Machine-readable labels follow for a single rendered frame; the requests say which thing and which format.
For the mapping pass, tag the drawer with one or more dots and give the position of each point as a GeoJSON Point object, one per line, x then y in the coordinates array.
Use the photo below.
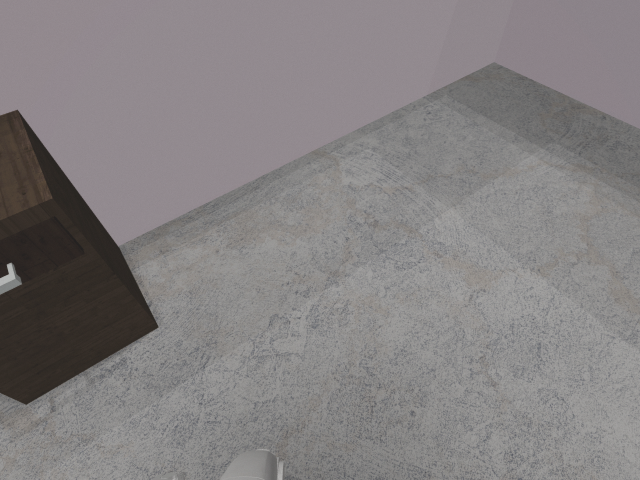
{"type": "Point", "coordinates": [38, 249]}

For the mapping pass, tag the handle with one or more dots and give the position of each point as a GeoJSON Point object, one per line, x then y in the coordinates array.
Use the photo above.
{"type": "Point", "coordinates": [9, 281]}

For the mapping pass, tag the cabinet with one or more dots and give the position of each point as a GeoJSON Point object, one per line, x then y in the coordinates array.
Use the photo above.
{"type": "Point", "coordinates": [57, 325]}

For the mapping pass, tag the robot left thigh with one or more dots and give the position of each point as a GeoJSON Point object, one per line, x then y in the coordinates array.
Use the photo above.
{"type": "Point", "coordinates": [255, 465]}

